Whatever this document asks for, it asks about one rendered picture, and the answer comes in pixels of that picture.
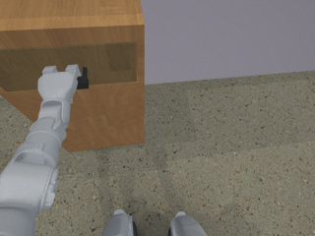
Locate robot thigh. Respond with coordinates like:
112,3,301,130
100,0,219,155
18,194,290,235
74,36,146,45
101,213,134,236
170,215,207,236

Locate cabinet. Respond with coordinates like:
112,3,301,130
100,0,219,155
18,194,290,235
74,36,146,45
0,0,145,152

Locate robot left hand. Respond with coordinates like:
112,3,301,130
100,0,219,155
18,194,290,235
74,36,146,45
37,64,82,104

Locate left robot thigh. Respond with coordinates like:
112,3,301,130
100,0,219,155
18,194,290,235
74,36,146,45
101,213,134,236

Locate robot left upper arm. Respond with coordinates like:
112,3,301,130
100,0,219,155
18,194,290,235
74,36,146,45
0,161,59,236

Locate left robot forearm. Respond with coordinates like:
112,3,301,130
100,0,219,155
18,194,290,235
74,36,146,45
0,97,71,186

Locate right robot thigh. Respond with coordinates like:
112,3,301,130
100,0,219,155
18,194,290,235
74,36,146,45
170,215,207,236

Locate drawer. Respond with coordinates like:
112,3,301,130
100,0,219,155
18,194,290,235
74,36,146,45
0,41,138,92

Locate handle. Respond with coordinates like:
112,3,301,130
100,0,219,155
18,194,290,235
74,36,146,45
37,67,89,89

